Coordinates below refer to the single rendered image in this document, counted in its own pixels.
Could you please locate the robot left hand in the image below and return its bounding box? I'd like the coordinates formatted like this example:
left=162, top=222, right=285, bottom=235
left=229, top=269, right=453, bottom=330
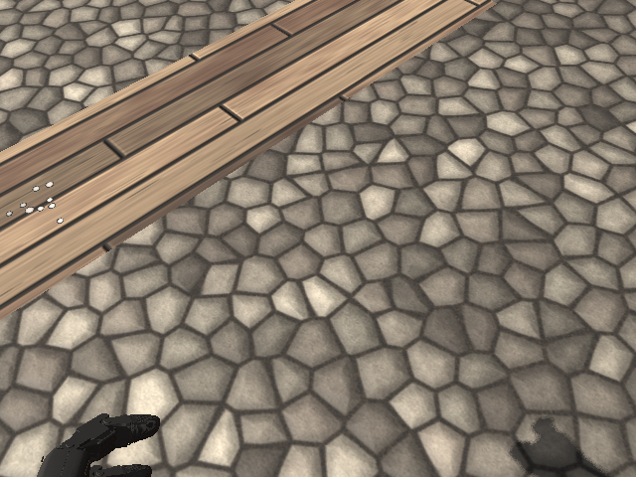
left=37, top=413, right=160, bottom=477

